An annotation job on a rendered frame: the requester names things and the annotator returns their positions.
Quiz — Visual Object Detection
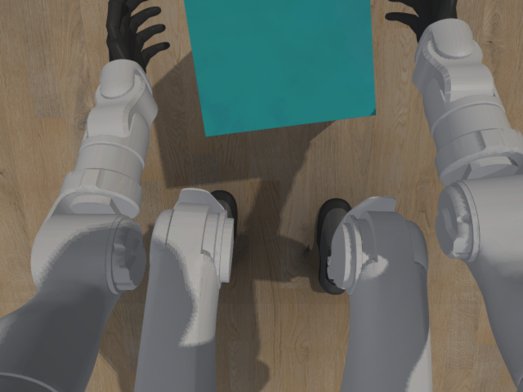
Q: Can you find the robot right upper arm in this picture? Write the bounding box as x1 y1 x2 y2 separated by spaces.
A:
435 174 523 392

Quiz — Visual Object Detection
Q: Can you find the robot foot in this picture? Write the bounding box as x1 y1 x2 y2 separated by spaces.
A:
316 198 351 295
211 190 238 240

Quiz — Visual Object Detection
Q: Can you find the robot right forearm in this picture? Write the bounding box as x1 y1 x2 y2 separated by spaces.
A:
412 19 523 186

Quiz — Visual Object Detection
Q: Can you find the robot left hand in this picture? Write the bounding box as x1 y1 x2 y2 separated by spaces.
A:
106 0 170 74

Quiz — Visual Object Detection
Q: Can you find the robot left upper arm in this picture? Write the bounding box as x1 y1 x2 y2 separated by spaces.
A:
0 214 146 392

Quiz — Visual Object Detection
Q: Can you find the carton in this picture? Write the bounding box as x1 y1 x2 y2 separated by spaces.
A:
184 0 376 136

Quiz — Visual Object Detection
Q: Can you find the robot left forearm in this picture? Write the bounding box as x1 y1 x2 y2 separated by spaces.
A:
30 59 158 286

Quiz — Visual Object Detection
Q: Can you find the robot right hand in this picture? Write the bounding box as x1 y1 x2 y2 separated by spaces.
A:
385 0 458 42

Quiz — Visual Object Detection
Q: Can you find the robot left foot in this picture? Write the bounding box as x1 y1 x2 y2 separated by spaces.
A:
211 190 238 240

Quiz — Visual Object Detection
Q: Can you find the robot right foot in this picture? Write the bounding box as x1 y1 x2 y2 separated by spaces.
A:
316 198 351 295

